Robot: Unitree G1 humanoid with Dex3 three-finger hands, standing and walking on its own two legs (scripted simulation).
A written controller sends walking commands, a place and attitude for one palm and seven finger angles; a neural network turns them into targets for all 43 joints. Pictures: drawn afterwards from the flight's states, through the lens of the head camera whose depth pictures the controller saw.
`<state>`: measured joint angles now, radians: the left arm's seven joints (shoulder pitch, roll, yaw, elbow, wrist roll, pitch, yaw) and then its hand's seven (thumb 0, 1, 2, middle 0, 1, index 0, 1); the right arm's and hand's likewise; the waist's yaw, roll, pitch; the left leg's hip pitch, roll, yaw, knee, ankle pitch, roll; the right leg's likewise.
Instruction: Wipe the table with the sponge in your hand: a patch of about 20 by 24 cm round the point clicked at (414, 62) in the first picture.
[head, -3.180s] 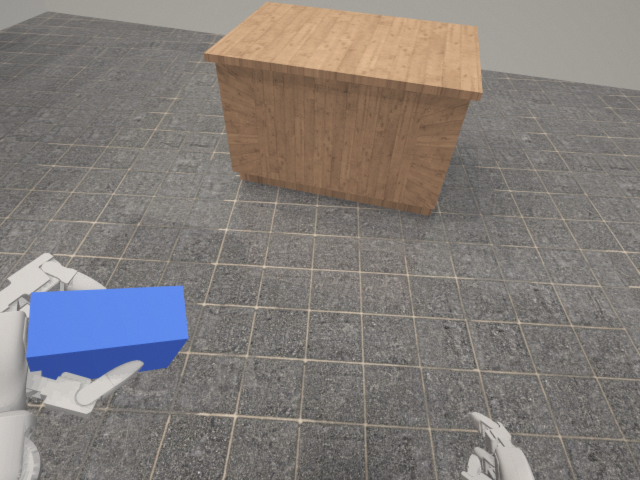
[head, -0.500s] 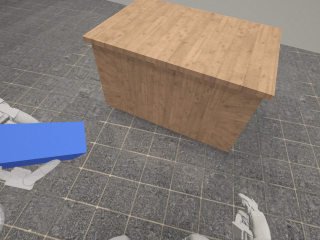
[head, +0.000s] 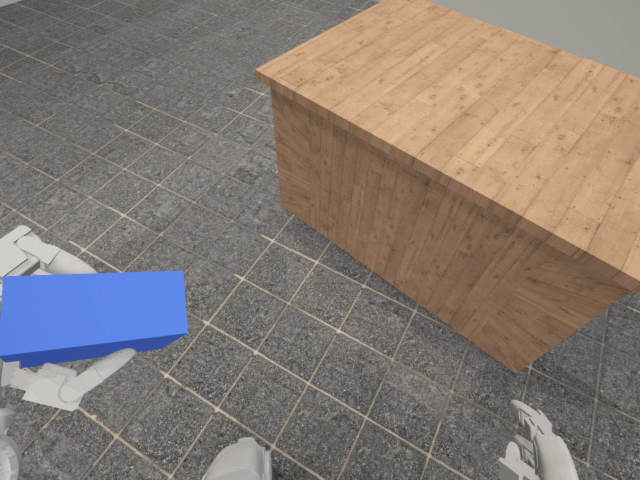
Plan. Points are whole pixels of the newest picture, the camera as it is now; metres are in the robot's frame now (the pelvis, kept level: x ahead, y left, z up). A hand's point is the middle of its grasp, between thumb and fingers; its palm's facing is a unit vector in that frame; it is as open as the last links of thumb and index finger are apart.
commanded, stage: walk to a spot facing it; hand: left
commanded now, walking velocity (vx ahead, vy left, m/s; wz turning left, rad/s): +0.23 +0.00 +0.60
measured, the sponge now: (123, 317) +0.23 +0.19 +0.15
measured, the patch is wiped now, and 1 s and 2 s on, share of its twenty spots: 0.00 0.00 0.00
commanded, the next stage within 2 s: none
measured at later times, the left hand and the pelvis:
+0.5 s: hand (36, 316) +0.22 +0.25 +0.17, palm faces +0.65 -0.62 -0.44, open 9.8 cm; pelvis +0.09 -0.04 -0.01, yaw +17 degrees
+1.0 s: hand out of the picture +0.15 +0.26 +0.18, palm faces +0.73 -0.52 -0.45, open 9.8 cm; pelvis +0.09 -0.05 +0.00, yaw +33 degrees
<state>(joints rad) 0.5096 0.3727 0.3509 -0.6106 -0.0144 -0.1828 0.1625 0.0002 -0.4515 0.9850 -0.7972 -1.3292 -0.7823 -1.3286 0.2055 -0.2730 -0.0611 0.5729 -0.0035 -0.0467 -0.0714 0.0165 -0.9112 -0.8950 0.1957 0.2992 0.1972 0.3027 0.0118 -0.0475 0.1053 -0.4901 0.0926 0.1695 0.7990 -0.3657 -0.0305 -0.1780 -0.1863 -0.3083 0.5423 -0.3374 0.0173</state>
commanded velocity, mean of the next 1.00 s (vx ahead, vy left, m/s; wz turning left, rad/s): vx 0.09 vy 0.00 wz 0.60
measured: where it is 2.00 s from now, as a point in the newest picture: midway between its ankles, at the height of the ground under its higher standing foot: outside the picture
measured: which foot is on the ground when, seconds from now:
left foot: up 0.00-0.04, down 0.06-0.44, up 0.46-0.76, down 0.78-1.00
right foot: down 0.00-0.06, up 0.08-0.42, down 0.44-0.78, up 0.80-1.00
